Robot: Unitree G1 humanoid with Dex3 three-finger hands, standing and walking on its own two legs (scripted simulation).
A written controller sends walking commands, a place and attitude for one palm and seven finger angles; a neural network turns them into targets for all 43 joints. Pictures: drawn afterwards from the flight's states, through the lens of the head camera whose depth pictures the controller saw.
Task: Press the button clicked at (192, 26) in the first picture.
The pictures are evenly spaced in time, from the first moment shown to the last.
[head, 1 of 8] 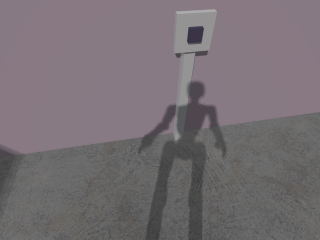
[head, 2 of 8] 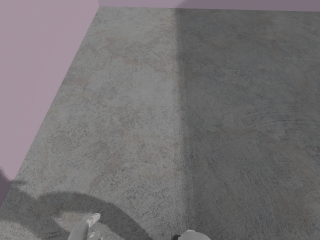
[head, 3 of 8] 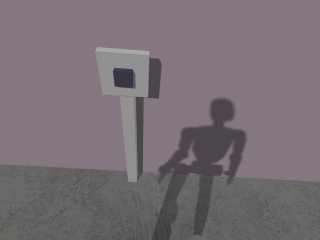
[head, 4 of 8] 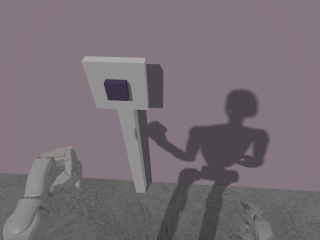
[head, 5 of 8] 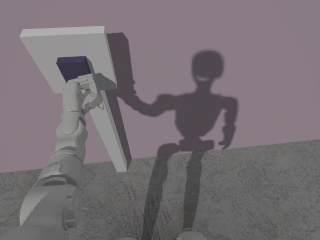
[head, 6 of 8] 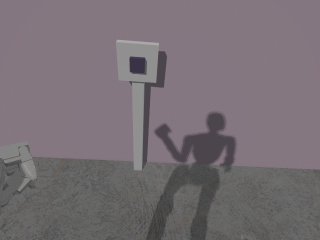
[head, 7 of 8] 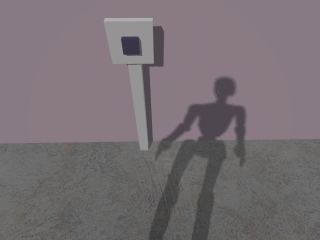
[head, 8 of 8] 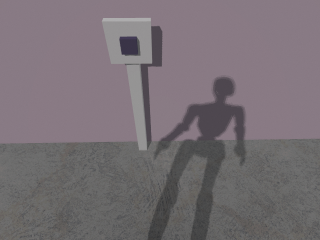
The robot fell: no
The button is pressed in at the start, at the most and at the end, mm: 0 11 0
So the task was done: yes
